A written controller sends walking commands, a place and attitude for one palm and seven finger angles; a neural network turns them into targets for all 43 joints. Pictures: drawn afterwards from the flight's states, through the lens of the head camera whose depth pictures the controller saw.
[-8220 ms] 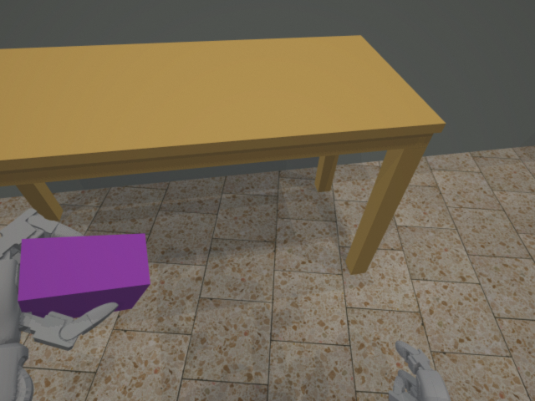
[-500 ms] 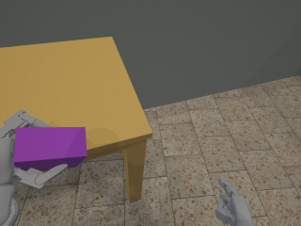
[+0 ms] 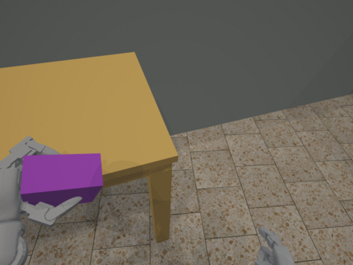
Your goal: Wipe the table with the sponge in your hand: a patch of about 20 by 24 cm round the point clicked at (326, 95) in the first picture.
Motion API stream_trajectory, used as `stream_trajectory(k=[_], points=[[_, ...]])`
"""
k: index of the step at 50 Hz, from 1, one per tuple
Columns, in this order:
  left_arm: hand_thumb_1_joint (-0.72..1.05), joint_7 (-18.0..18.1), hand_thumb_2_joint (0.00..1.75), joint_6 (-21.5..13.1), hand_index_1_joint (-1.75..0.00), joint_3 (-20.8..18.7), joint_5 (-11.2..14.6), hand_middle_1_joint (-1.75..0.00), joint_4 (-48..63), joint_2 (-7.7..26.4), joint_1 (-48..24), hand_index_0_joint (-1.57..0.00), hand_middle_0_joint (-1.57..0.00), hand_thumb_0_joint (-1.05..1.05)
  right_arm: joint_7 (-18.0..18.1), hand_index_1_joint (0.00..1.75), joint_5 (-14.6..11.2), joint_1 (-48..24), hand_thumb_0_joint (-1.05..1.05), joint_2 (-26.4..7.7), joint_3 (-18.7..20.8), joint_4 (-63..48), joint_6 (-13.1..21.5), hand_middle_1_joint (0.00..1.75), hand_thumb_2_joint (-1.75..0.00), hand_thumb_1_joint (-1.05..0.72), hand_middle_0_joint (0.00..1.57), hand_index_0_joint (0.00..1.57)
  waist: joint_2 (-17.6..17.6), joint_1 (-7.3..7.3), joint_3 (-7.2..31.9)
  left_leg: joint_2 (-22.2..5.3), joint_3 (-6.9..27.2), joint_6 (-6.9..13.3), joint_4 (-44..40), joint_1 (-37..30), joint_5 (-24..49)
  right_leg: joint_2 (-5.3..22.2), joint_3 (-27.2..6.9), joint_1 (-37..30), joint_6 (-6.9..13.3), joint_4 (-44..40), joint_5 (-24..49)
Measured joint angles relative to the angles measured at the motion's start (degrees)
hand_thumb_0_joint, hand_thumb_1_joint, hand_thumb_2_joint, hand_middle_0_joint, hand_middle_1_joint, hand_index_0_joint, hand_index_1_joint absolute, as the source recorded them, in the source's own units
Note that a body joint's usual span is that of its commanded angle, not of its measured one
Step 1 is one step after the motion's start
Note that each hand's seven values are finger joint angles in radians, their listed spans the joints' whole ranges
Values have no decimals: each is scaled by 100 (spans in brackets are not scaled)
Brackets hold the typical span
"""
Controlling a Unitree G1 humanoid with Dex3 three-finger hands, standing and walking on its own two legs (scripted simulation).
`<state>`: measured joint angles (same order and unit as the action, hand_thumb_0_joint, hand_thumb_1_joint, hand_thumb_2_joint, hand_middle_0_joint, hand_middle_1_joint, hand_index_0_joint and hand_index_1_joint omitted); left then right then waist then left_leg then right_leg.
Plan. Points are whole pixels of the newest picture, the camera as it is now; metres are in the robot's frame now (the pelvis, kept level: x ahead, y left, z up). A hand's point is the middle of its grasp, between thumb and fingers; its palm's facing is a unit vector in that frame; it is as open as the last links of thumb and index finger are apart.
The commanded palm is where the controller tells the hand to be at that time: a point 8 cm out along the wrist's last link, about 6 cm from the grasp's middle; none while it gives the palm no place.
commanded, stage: look again from close up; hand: left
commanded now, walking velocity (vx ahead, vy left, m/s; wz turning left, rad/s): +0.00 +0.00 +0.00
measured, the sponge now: (74, 181) +0.23 +0.22 +0.12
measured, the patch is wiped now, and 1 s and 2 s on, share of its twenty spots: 0.00 0.00 0.00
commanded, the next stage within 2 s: shuffle to correct the standing spot in 0.08 s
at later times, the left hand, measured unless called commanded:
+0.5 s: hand (48, 172) +0.23 +0.26 +0.14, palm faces +0.38 -0.85 -0.36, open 10.2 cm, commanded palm +0.18 +0.29 +0.17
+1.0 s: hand (35, 145) +0.28 +0.31 +0.15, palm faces +0.40 -0.81 -0.42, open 10.1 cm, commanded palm +0.22 +0.34 +0.17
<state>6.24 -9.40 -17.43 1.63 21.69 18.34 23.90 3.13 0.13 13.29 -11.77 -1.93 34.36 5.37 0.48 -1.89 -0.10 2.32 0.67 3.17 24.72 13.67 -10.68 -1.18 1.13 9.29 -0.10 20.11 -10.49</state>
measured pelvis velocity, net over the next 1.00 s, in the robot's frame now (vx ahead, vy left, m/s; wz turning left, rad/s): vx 0.06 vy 0.06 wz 0.00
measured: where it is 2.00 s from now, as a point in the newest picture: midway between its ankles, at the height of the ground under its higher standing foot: outside the picture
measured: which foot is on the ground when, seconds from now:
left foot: down 0.00-0.74, up 0.76-0.84, down 0.86-1.00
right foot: down 0.00-0.86, up 0.88-1.00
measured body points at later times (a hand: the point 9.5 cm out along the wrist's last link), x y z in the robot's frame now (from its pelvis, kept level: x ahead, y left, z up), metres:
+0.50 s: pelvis +0.02 +0.01 -0.01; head +0.03 +0.03 +0.44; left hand +0.20 +0.30 +0.16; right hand +0.19 -0.23 -0.08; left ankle +0.03 +0.08 -0.74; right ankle +0.00 -0.12 -0.74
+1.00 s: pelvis +0.06 +0.06 -0.03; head +0.08 +0.07 +0.42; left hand +0.26 +0.35 +0.17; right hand +0.23 -0.16 -0.11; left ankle +0.10 +0.15 -0.74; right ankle +0.03 -0.05 -0.69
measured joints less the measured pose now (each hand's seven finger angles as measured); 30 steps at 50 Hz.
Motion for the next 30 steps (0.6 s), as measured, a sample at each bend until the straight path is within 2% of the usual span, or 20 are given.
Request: stream_trajectory(k=[10, 15, 23, 27, 30], points=[[-50, -9, 101, -164, -136, -147, 26, -137, 312, 230, 115, -73, -71, -1, -29, 30, 5, -25, 1, -22, 50, -62, 53, 30, -90, -90, 20, 21, -33, 99, -79, -47, 41, -51, -18, 59, 21, -51, 36, 25, 51, -80, 45], [-50, -13, 101, -117, -136, -130, 61, -137, 274, 208, 255, -73, -71, -1, -49, 30, 0, -22, 1, -102, 115, -37, 47, 30, -90, -90, 20, 21, 21, 116, -26, -49, 60, -37, 148, 110, -101, -57, 57, 39, 45, 20, -53], [-50, -8, 102, -132, -136, -22, 64, -137, 336, 176, 311, -73, -71, -1, -83, 30, -3, 22, 1, -221, 231, 14, 9, 30, -90, -90, 20, 21, 37, 110, 71, 44, 83, 72, 746, 225, -544, 26, 99, 121, -28, 595, -513], [-50, 19, 102, -197, -136, -165, 52, -137, 384, 282, 195, -73, -71, -1, -102, 30, -11, -5, 1, -188, 224, -10, -1, 30, -90, -90, 20, 21, -92, 117, 40, 190, 4, 174, 931, 227, -725, 177, 38, 264, -75, 1079, -830], [-50, 30, 102, -228, -136, -295, 35, -137, 421, 357, 116, -73, -71, -1, -125, 30, 7, -33, 1, -123, 204, -72, 41, 30, -90, -90, 20, 21, -113, 144, -14, 275, -37, 236, 1014, 226, -812, 266, 21, 403, -10, 1452, -963]])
